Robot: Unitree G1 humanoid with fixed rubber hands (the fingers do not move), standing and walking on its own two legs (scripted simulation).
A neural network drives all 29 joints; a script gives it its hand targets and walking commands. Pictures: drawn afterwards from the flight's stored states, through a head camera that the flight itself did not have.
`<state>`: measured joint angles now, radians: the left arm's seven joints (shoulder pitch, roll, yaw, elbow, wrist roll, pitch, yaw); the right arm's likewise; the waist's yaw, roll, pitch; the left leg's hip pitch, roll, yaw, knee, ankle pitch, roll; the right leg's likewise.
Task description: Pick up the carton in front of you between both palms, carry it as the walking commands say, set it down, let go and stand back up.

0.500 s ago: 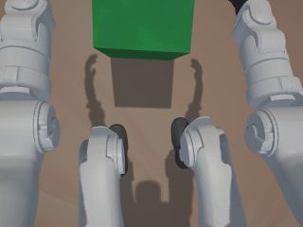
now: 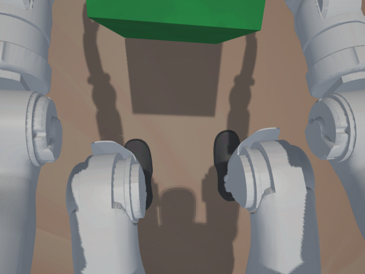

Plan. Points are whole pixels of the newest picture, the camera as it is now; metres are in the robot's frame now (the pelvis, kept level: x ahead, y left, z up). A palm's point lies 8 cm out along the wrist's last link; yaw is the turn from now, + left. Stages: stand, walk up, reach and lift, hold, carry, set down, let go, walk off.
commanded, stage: reach and lift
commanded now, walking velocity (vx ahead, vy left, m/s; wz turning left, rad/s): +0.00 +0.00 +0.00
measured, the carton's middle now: out of the picture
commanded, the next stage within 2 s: none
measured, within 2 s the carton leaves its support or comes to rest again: leaves its support in 0.70 s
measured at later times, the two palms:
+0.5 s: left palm out of the picture +0.58 +0.16 -0.17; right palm out of the picture +0.56 -0.15 -0.17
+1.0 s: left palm out of the picture +0.52 +0.17 -0.01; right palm out of the picture +0.53 -0.12 -0.02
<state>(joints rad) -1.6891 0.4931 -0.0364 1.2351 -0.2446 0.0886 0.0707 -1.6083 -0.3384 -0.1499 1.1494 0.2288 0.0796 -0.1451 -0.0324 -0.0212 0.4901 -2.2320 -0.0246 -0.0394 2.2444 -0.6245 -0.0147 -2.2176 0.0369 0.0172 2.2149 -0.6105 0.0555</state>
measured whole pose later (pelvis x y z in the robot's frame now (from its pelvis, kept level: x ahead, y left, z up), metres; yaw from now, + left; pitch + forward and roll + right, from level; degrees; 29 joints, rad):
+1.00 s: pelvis -0.01 -0.01 +0.06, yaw +3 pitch +41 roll -1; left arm -1.30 0.15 0.39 0.86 0.15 0.37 0.03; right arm -1.24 -0.05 -0.50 0.78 -0.15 0.35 -0.11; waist -0.01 -0.01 0.02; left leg -2.17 -0.07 -0.07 1.99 -0.54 -0.05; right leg -2.15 0.07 0.05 1.99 -0.56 0.06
